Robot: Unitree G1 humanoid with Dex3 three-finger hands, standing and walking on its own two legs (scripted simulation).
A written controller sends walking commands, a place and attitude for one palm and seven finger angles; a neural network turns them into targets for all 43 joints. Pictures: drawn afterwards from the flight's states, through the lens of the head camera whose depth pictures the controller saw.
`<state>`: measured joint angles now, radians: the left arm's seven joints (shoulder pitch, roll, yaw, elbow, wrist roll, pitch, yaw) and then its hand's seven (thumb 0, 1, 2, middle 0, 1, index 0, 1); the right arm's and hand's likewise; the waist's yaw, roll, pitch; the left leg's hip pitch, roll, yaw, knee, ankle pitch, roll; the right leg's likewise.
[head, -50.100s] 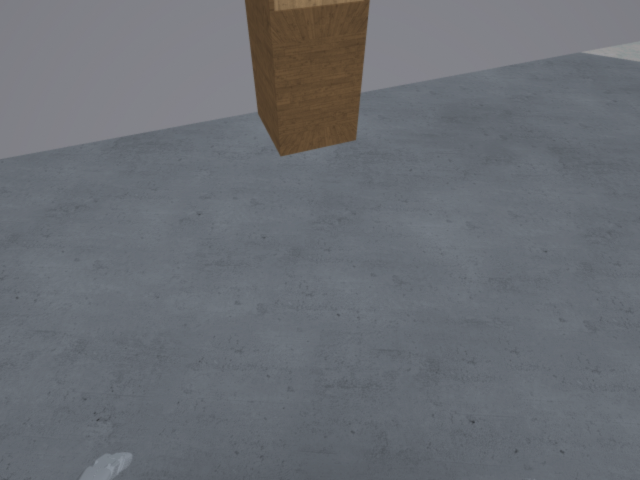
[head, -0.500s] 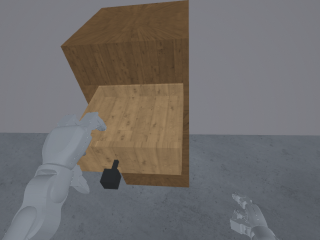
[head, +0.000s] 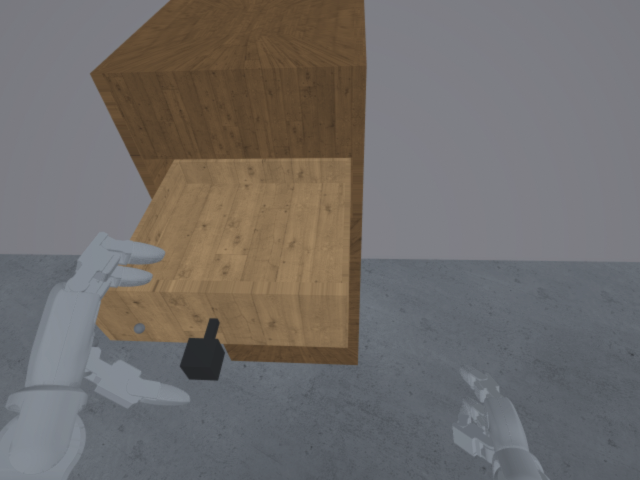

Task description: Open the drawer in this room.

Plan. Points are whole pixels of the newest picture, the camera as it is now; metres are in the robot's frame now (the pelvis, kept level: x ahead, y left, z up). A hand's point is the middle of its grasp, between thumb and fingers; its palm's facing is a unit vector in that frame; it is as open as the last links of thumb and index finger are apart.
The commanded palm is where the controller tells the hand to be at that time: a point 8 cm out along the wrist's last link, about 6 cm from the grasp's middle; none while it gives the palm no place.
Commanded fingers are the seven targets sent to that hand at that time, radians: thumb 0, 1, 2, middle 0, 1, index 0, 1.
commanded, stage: draw the hand back to the body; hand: left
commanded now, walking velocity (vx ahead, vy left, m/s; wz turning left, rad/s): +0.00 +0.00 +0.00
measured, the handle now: (207, 345) +0.27 +0.21 -0.01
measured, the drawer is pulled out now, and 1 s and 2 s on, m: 0.30 0.30 0.30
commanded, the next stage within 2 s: step back with the hand held close in 0.86 s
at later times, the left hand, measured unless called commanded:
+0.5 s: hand (106, 314) +0.21 +0.24 +0.17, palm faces +0.38 -0.82 -0.43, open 10.0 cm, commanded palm +0.16 +0.28 +0.18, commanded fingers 0.00 0.65 0.80 -0.22 -0.46 -0.22 -0.46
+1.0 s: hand (89, 328) +0.19 +0.25 +0.17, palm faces +0.42 -0.81 -0.41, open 7.4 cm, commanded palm +0.14 +0.28 +0.18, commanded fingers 0.00 0.90 0.90 -0.20 -0.30 -0.20 -0.30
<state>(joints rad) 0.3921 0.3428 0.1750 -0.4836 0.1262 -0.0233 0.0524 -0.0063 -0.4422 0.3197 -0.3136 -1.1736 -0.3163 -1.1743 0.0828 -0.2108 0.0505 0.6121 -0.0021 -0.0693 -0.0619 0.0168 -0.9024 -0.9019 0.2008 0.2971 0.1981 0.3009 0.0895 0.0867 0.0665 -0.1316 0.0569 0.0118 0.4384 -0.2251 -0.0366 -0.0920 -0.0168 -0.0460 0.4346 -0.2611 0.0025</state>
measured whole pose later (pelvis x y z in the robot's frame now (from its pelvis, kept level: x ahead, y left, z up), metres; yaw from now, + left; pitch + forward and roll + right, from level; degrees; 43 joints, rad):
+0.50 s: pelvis +0.02 +0.01 +0.00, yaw -1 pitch -4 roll +0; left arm 0.53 0.34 0.30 -0.52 -0.04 -0.10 0.11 0.00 0.32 0.65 -0.25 -0.68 -0.25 -0.68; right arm 0.18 -0.22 0.01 0.65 -0.01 -0.12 -0.08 0.02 -0.90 -0.90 0.20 0.30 0.20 0.30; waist 0.06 0.07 0.03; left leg -0.11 0.06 0.03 0.42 -0.25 -0.04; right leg -0.06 -0.01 -0.03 0.38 -0.26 0.01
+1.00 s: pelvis +0.01 +0.00 +0.00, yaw +0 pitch -4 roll -1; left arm 0.51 0.32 0.31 -0.49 -0.05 -0.09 0.11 0.01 0.88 0.89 -0.21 -0.31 -0.21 -0.31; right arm 0.17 -0.21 0.02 0.63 -0.01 -0.12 -0.08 0.02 -0.90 -0.90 0.20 0.30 0.20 0.30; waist 0.07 0.07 0.04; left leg -0.12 0.06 0.01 0.42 -0.23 -0.04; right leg -0.06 -0.01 -0.05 0.37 -0.24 0.01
